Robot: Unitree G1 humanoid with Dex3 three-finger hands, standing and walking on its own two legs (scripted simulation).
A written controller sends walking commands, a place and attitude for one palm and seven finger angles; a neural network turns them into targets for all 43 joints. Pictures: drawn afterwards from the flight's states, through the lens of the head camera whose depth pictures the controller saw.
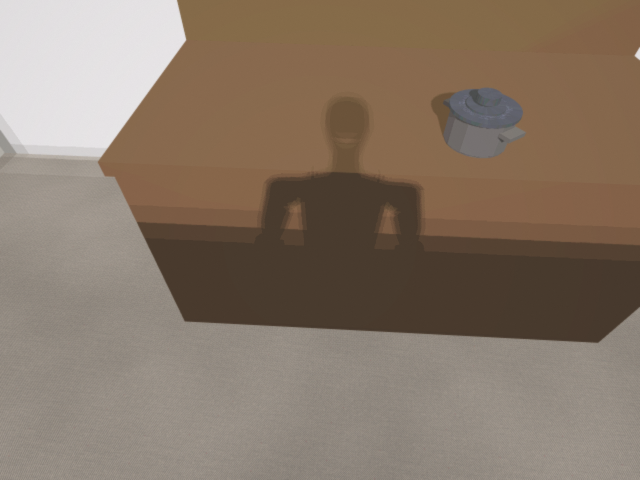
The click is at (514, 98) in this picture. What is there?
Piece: lid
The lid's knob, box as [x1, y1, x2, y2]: [475, 88, 502, 105]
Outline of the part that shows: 478,90 475,98 479,103 484,105 496,105 499,103 502,95 499,91 492,88 481,88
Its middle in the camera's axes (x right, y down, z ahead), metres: +0.36 -0.31 +0.84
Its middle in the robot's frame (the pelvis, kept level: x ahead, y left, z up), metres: +0.86 -0.32 +0.07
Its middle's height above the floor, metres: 0.85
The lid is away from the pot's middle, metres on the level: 0.00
